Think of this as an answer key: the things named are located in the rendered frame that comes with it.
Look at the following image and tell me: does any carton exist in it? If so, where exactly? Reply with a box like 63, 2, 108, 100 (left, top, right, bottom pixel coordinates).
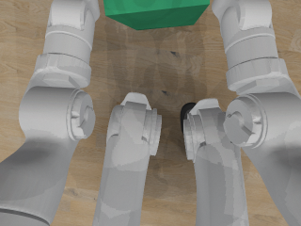
103, 0, 210, 31

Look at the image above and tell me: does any robot left forearm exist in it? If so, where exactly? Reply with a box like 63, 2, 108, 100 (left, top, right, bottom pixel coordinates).
18, 0, 101, 128

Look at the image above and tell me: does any robot right forearm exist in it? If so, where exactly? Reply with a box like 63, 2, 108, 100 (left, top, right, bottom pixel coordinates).
212, 0, 301, 99

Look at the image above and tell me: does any robot left upper arm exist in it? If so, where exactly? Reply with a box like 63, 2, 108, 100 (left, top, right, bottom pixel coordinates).
0, 86, 96, 226

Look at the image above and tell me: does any robot right thigh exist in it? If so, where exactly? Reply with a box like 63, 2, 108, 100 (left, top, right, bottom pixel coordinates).
183, 107, 249, 226

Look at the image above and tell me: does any left robot shin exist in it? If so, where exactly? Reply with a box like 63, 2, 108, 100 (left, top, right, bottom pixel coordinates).
106, 92, 151, 144

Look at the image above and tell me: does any robot right upper arm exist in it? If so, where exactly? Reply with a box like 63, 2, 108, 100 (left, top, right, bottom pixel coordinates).
223, 91, 301, 226

